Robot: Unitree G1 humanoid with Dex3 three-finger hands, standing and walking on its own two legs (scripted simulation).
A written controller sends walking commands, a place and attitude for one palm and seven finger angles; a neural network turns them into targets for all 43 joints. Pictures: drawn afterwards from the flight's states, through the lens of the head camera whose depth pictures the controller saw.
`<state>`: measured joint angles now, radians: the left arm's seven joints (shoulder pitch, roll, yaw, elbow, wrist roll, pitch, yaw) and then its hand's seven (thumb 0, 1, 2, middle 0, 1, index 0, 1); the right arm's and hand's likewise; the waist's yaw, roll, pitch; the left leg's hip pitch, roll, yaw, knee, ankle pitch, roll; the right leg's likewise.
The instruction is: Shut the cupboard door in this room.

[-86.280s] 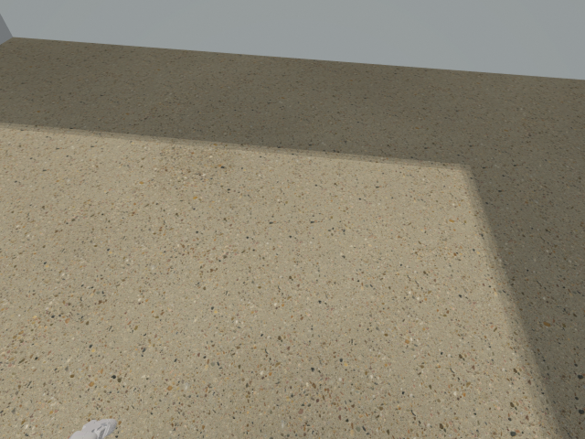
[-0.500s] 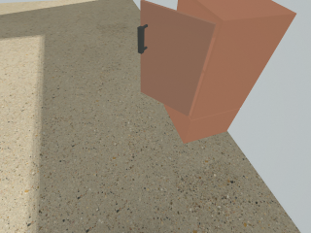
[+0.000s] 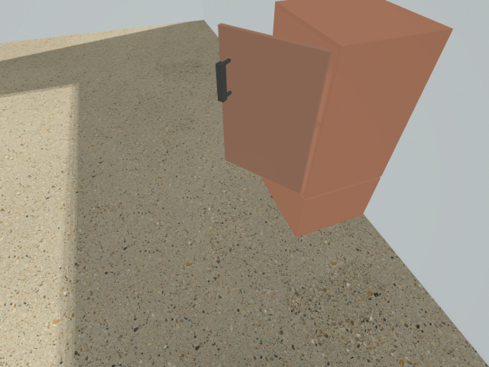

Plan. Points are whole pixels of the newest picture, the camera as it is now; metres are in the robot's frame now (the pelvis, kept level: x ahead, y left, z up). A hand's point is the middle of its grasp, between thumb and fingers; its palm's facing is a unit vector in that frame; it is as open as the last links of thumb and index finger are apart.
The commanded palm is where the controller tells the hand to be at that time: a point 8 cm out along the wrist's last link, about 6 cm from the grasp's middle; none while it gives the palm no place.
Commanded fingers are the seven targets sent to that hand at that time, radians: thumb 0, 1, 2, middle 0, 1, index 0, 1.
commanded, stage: let the arm hang, fingers relaxed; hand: left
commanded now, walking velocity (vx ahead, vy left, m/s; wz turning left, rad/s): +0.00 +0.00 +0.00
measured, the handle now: (225, 80) +1.03 +0.12 -0.03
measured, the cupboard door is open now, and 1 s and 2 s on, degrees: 37 37 37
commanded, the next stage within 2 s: look to check the result in 0.24 s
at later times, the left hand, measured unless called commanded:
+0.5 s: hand out of the picture -0.01 +0.18 -0.17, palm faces +0.01 -0.98 -0.22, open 7.4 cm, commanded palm none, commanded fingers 0.00 0.90 0.90 -0.20 -0.30 -0.20 -0.30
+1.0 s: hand out of the picture +0.07 +0.21 -0.16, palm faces -0.01 -0.96 -0.28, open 7.4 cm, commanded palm none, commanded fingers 0.00 0.90 0.90 -0.20 -0.30 -0.20 -0.30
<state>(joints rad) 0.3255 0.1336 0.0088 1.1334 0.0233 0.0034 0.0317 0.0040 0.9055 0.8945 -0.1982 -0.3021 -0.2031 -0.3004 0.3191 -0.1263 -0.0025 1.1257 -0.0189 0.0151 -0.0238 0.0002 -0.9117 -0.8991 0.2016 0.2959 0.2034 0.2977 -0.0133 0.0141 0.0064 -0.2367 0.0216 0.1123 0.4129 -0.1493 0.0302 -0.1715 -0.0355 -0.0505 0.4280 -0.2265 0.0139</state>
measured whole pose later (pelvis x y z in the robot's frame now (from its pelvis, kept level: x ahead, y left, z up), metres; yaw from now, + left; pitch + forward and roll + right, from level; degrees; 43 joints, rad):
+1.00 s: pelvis +0.02 -0.01 +0.01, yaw +0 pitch -2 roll +0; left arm 0.18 0.26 0.02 1.12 0.02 -0.02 0.01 0.00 0.90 0.89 -0.20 -0.30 -0.21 -0.30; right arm 0.17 -0.27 -0.01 1.12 -0.02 0.00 -0.01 0.00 -0.91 -0.90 0.20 0.30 0.20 0.30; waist -0.01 0.00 0.04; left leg -0.17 0.03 0.10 0.35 -0.15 0.01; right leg -0.10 -0.02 -0.06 0.34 -0.21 0.01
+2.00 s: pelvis +0.03 -0.03 +0.00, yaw +36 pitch +1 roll +1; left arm 0.23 0.21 0.05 0.90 0.04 -0.01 0.01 0.01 0.90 0.89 -0.20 -0.30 -0.21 -0.30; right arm 0.20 -0.26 -0.08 0.92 -0.02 0.07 0.03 0.00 -0.91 -0.90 0.20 0.30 0.20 0.30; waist -0.03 -0.02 0.10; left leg -0.44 0.02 0.04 0.90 -0.43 -0.05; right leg -0.15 -0.12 -0.15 0.50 -0.35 0.03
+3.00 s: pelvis +0.25 +0.24 -0.02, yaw +69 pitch +0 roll -1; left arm 0.39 0.19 0.06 1.01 0.03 -0.05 0.00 0.00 0.91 0.89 -0.20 -0.30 -0.21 -0.30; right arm 0.06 -0.21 -0.05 0.88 -0.03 0.00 0.06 0.00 -0.92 -0.90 0.20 0.30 0.20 0.30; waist 0.03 -0.04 0.13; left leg -0.48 0.03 0.14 0.65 -0.25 0.06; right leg 0.00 -0.16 -0.37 0.53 -0.45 0.07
